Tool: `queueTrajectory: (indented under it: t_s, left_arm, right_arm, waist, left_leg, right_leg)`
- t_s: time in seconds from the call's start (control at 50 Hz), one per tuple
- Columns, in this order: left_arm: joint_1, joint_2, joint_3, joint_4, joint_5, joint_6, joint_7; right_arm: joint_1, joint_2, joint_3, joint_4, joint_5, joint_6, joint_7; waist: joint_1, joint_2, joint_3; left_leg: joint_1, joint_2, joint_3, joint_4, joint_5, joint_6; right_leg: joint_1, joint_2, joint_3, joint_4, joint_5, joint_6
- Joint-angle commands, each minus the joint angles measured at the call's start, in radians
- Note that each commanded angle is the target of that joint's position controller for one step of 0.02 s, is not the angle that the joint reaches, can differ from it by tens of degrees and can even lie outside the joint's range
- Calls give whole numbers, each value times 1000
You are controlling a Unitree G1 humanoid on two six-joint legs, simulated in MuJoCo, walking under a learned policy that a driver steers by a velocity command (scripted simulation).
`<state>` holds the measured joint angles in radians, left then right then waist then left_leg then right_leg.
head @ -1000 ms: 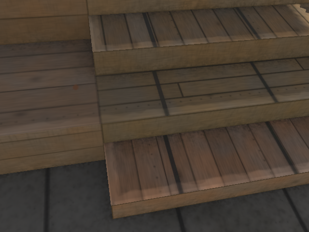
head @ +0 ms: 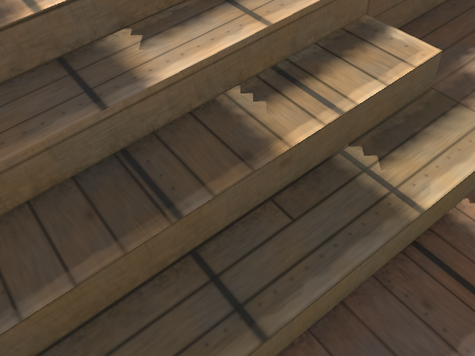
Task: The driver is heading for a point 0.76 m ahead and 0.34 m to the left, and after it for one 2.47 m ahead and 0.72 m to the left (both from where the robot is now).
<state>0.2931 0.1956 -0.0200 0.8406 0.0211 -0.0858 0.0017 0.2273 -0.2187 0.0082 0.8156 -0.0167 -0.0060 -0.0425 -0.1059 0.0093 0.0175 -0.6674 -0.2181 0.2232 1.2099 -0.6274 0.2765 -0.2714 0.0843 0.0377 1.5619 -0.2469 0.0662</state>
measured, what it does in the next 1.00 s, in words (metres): climbs, turning left: right foot, then left foot 0.14 m higher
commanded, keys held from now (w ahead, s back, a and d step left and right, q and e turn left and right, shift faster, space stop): w+q+shift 0.84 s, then e+shift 0.16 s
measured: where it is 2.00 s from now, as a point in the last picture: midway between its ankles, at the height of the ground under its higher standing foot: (89, 82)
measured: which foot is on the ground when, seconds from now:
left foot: down 0.00-0.20, up 0.22-0.58, down 0.60-0.90, up 0.92-1.00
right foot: up 0.00-0.22, down 0.24-0.58, up 0.60-0.90, down 0.92-1.00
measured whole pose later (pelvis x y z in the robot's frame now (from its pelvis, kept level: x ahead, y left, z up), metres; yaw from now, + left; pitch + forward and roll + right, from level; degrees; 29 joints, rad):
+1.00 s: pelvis +0.81 +0.17 +0.35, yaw +50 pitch +5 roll -3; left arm 0.17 0.17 0.02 0.66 0.02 -0.09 0.03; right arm 0.21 -0.29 -0.09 0.73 -0.05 -0.12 0.00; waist 0.04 0.08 -0.04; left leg -0.63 -0.20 -0.20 1.76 -0.27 0.07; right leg -0.48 0.05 -0.05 0.92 -0.54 -0.03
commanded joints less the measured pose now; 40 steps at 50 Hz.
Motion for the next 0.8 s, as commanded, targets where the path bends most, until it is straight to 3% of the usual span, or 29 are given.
queueTrajectory:
  t_s: [0.02, 0.06, 0.12, 0.14, 0.16, 0.18, 0.2, 0.22, 0.24, 0.26, 0.28, 0.3, 0.32, 0.34, 0.36, 0.4, 0.44, 0.48, 0.5, 0.54, 0.56, 0.58, 0.6, 0.62, 0.64, 0.68, 0.7, 0.76, 0.8]
  left_arm:
    - [-196, 30, -10, -291, 52, -21, -34]
    - [-208, 22, -19, -338, 52, 18, -12]
    - [-397, 61, -30, -486, 49, 27, 23]
    - [-410, 83, -38, -512, 27, 22, 7]
    - [-413, 21, -52, -493, -18, 23, -4]
    - [-210, 38, -33, -454, -45, 18, 1]
    - [139, 122, 13, -357, -51, 27, 22]
    - [448, 182, 50, -220, -59, 25, 36]
    - [482, 199, 70, -132, -22, 13, 37]
    - [361, 180, 63, -137, 53, -10, 18]
    - [150, 167, 63, -187, 104, -24, 9]
    - [1, 155, 75, -240, 102, -28, 16]
    - [-30, 100, 69, -200, 59, -39, 15]
    - [-32, 69, 58, -147, 41, -59, 13]
    - [15, 53, 54, -72, 37, -75, 11]
    - [82, 2, 43, 49, 42, -94, -6]
    - [61, -17, 34, 119, 40, -85, -26]
    - [62, 75, 43, 117, 17, -67, 4]
    - [-2, 98, 34, 65, -22, -60, 18]
    - [-8, 364, 103, 12, -44, -103, 38]
    - [-54, 435, 138, -35, -54, -98, 25]
    - [-61, 414, 150, -87, -55, -82, -5]
    - [-23, 245, 133, -107, -5, -65, -39]
    - [-67, 149, 97, -253, 41, -69, -61]
    - [-211, 122, 76, -349, 54, -88, -51]
    - [-278, -35, -1, -420, 74, -79, -18]
    - [-231, -49, -19, -425, 80, -61, -12]
    - [-380, -79, -41, -527, 60, 5, 30]
    - [-417, -30, -56, -589, 55, 22, 40]
  right_arm:
    - [136, -96, -49, 34, -52, -30, -45]
    - [32, -114, -45, 0, -65, -67, -38]
    - [25, -188, -70, -20, -20, -116, -25]
    - [19, -215, -80, -34, -18, -110, -33]
    - [84, -178, -78, -24, 3, -98, -28]
    - [66, -176, -80, -30, -13, -112, -12]
    - [-61, -241, -94, -59, -11, -124, 8]
    - [-206, -227, -101, -108, -35, -123, 29]
    - [-304, -113, -78, -165, -36, -128, 49]
    - [-276, -26, -55, -237, 17, -135, 42]
    - [-64, 11, -38, -269, 44, -110, 40]
    - [41, 23, -27, -257, 14, -74, 37]
    - [-4, 32, -22, -289, -30, -42, 45]
    - [-109, 24, -23, -319, -50, -28, 53]
    - [-227, 50, -17, -371, -42, -17, 55]
    - [-387, 103, 3, -454, -5, 0, 34]
    - [-496, 118, 28, -512, 1, 6, 17]
    - [-460, 64, 31, -516, -9, 17, 37]
    - [-322, 13, 14, -417, -18, 18, 51]
    - [-63, -52, -15, -366, -17, 18, 43]
    - [94, -97, -34, -334, -6, 19, 40]
    - [171, -174, -63, -304, -6, 7, 44]
    - [19, -226, -102, -297, 27, -13, 54]
    - [-48, -313, -135, -289, 21, 6, 46]
    - [60, -344, -145, -272, -4, 18, 29]
    - [147, -261, -121, -133, 5, -28, 24]
    - [132, -201, -103, -108, -6, -50, 20]
    - [100, -110, -69, -18, -16, -98, 44]
    - [15, -159, -82, -27, 9, -98, 31]
  waist:
    - [76, -285, 47]
    - [151, -220, 103]
    - [141, -150, 118]
    - [138, -154, 105]
    - [73, -199, 8]
    - [160, -69, -115]
    - [391, -72, -285]
    - [566, -103, -373]
    - [522, -130, -303]
    - [374, -128, -214]
    - [173, -138, -306]
    - [92, -51, -363]
    - [57, 4, -252]
    - [77, -5, -98]
    - [94, -22, 19]
    - [70, -48, 114]
    - [25, 4, 156]
    - [3, -4, 78]
    - [-31, 33, -70]
    - [-148, -133, -303]
    - [-207, -179, -436]
    - [-197, -149, -488]
    - [-79, 27, -353]
    - [-1, 277, -355]
    - [-61, 123, -373]
    - [32, -60, -58]
    - [104, -67, 43]
    - [176, 4, 159]
    - [219, -53, 135]
  left_leg:
    - [210, 308, -973, -648, 345, 75]
    - [29, 253, -786, -688, 375, 38]
    - [-93, 161, -629, -864, 393, 8]
    - [-116, 140, -558, -957, 454, 8]
    - [-167, 99, -510, -1011, 508, -6]
    - [-182, 116, -566, -784, 772, -28]
    - [-52, 71, -472, -465, 1065, -88]
    - [-4, 24, -384, -32, 785, -144]
    - [-138, 14, -295, 315, 260, -152]
    - [-375, 45, -343, 626, 220, -160]
    - [-459, 94, -303, 773, 237, -176]
    - [-446, 166, -308, 890, 266, -184]
    - [-459, 221, -315, 931, 257, -189]
    - [-535, 230, -289, 990, 243, -181]
    - [-629, 242, -315, 1088, 204, -162]
    - [-707, 236, -342, 1083, 83, -116]
    - [-594, 232, -272, 774, 128, -95]
    - [-248, 228, -98, 419, 205, -117]
    - [91, 139, 9, 335, 256, -117]
    - [262, 111, 5, 191, 193, -122]
    - [376, 95, -41, 67, 190, -115]
    - [538, 33, -126, -203, 163, -93]
    - [639, 89, -413, -542, 287, 6]
    - [809, 293, -952, -696, 634, 190]
    - [886, 406, -1166, -834, 480, 250]
    - [684, 340, -998, -855, 467, 127]
    - [546, 306, -866, -841, 527, 85]
    - [206, 250, -623, -953, 460, -29]
    - [-107, 189, -500, -1164, 518, -3]
  right_leg:
    - [-537, -46, 216, 250, -173, -59]
    - [-537, -42, 163, 201, -367, -40]
    - [-437, -114, 57, -135, -318, -5]
    - [-259, -112, -64, -484, -225, 31]
    - [59, -59, -163, -725, -70, 62]
    - [384, -60, -83, -752, 187, 56]
    - [600, -68, -43, -915, 309, 2]
    - [729, -128, -29, -1107, 530, -75]
    - [753, -183, -41, -1063, 493, -85]
    - [753, -332, 188, -907, 947, -101]
    - [691, -472, 414, -1017, 740, -200]
    - [568, -548, 595, -1167, 59, -272]
    - [399, -523, 603, -1295, -410, -257]
    - [273, -493, 473, -1340, -362, -231]
    - [187, -479, 330, -1352, -182, -219]
    - [86, -453, 123, -1440, -96, -162]
    - [-68, -315, -111, -1519, 21, -79]
    - [-167, -270, -256, -1637, 474, -119]
    - [-194, -206, -348, -1543, 1079, -131]
    - [108, -333, -291, -1165, 2058, -140]
    - [192, -366, -247, -902, 2128, -151]
    - [142, -344, -209, -566, 1914, -174]
    - [-176, -191, -139, -141, 471, -125]
    - [-628, -12, -41, 405, 98, -71]
    - [-869, 11, 19, 771, -3, -85]
    - [-1078, -50, 35, 858, -122, -106]
    - [-1088, -75, 33, 776, -171, -111]
    - [-1023, -109, 16, 654, -436, -144]
    - [-593, -147, -77, 65, -401, -118]
Velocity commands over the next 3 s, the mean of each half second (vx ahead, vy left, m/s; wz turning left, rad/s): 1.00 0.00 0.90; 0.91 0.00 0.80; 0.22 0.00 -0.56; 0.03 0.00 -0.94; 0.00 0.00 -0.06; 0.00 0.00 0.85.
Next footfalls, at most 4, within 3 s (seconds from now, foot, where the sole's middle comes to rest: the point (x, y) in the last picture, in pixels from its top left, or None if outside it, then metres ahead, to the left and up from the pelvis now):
0.24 right None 0.40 -0.18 -0.66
0.60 left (208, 287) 0.58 0.09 -0.51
0.92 right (188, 153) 0.90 0.10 -0.37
1.22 left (34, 101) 1.03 0.47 -0.23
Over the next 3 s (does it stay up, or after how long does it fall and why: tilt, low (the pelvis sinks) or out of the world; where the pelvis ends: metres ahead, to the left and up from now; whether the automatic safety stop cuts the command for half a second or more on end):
stays up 1.03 0.38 0.54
